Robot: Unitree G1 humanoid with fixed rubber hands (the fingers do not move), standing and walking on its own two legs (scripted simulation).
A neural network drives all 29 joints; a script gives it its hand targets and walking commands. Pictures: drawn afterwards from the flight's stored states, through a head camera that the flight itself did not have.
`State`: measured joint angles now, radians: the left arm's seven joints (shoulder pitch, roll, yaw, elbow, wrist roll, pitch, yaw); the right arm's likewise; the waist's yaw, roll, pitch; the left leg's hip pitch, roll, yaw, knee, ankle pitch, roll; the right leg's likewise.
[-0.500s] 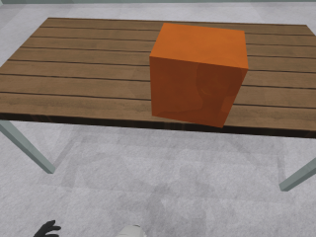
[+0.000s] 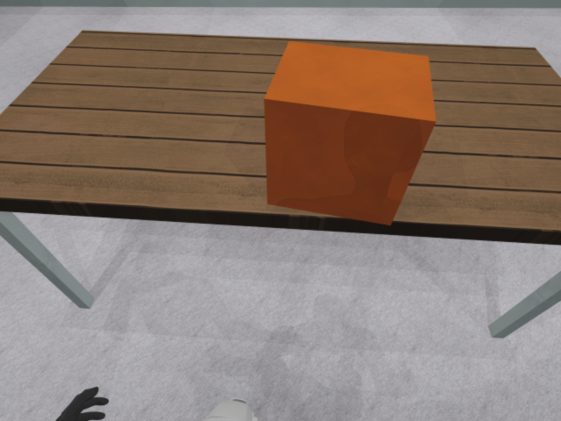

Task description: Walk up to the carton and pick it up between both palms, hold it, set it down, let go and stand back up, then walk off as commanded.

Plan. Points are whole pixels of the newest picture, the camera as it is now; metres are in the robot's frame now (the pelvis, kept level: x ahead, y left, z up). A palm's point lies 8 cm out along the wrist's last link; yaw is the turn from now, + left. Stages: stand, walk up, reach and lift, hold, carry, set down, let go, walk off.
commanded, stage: walk up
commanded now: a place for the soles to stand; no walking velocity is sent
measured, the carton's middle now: (341, 136) +0.60 -0.07 +0.04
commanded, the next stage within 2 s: none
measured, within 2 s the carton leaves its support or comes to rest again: neither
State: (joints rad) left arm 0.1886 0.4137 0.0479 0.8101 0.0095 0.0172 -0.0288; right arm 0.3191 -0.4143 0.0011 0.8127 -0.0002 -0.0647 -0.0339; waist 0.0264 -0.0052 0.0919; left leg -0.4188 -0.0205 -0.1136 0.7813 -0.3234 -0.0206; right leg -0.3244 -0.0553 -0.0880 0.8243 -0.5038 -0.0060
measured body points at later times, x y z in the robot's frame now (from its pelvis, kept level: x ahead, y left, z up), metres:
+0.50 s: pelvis +0.02 -0.08 -0.01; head +0.05 -0.06 +0.44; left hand +0.15 +0.24 -0.13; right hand +0.04 -0.42 -0.09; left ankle +0.06 +0.14 -0.70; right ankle +0.07 -0.17 -0.68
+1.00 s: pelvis +0.04 -0.27 -0.02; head +0.07 -0.32 +0.43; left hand +0.16 +0.07 -0.07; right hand +0.08 -0.59 -0.16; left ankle +0.12 -0.06 -0.70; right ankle +0.04 -0.37 -0.71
